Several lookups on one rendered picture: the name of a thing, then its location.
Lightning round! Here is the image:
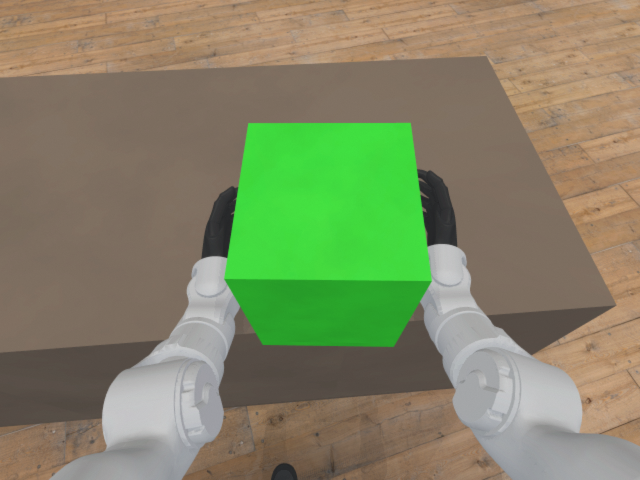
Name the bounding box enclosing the pedestal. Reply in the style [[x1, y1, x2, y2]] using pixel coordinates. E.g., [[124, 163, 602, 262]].
[[0, 56, 617, 427]]

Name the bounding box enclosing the robot right forearm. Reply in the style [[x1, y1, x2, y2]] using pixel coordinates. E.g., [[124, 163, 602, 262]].
[[420, 244, 541, 389]]

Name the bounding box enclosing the robot right upper arm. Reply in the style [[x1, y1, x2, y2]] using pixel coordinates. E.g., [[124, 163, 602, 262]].
[[452, 347, 640, 480]]

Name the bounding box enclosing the right robot hand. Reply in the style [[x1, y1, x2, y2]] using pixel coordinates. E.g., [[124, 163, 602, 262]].
[[417, 169, 457, 247]]

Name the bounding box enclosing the robot left upper arm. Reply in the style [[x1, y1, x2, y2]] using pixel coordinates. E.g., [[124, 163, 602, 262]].
[[49, 358, 224, 480]]

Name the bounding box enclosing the robot left forearm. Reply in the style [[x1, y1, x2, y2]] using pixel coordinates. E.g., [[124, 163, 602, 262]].
[[102, 256, 240, 445]]

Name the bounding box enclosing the left robot hand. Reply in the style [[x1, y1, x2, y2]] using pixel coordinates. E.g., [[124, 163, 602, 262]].
[[201, 186, 238, 259]]

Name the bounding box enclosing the carton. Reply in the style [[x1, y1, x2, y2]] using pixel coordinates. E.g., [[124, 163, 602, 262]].
[[224, 123, 432, 347]]

